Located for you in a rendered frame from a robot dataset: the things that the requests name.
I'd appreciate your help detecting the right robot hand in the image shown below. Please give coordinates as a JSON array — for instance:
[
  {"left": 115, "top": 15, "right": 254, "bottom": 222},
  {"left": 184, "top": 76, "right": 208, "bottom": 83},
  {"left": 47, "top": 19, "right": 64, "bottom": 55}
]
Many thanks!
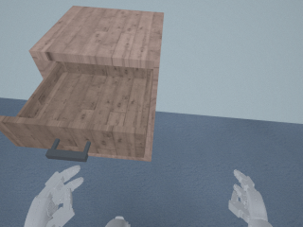
[{"left": 228, "top": 169, "right": 268, "bottom": 223}]

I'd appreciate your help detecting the left robot hand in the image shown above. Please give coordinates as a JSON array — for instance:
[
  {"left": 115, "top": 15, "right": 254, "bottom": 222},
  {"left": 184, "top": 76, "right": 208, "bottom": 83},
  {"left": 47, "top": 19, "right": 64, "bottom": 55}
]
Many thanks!
[{"left": 24, "top": 165, "right": 84, "bottom": 227}]

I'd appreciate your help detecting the handle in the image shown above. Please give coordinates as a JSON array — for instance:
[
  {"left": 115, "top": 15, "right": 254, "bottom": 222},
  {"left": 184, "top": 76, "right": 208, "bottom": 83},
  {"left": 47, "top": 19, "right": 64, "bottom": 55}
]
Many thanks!
[{"left": 45, "top": 138, "right": 91, "bottom": 163}]

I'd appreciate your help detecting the drawer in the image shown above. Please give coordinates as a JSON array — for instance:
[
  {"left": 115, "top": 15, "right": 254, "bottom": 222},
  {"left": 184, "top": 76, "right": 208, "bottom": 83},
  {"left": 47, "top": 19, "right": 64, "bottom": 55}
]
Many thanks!
[{"left": 0, "top": 61, "right": 153, "bottom": 158}]

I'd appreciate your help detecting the cabinet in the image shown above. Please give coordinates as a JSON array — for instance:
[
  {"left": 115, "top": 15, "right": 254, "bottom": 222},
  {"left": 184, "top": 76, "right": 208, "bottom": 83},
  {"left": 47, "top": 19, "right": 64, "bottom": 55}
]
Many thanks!
[{"left": 28, "top": 6, "right": 164, "bottom": 162}]

